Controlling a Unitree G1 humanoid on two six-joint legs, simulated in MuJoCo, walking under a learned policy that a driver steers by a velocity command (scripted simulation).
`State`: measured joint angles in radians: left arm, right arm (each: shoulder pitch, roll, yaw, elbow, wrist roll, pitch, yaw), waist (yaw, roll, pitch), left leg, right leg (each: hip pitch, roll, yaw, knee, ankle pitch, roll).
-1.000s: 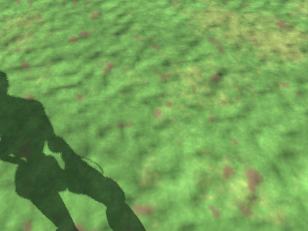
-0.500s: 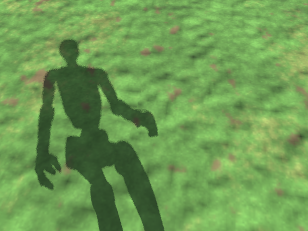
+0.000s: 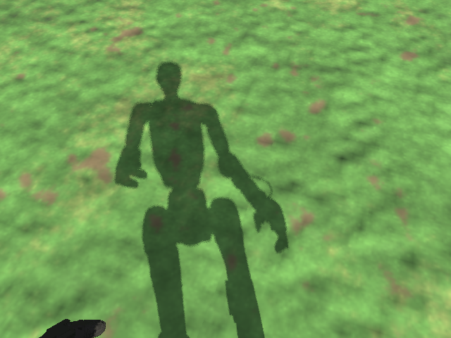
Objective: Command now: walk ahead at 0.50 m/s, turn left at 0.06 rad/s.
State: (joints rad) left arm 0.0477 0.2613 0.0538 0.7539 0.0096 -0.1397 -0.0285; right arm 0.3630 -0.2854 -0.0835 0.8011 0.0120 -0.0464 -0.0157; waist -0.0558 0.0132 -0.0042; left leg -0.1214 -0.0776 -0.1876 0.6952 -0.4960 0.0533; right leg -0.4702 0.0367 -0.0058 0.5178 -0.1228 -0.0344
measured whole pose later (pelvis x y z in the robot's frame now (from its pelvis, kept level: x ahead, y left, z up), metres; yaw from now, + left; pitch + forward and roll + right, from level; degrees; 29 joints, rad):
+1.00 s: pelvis +0.47 -0.12 +0.00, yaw -31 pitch +2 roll +1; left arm 0.10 0.30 0.06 0.59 -0.02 -0.03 -0.04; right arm 0.30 -0.31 -0.07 0.81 0.02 -0.08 0.00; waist -0.05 -0.01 0.06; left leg -0.21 0.07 0.04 1.06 -0.51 -0.03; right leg -0.51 0.04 -0.03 0.65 -0.19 -0.10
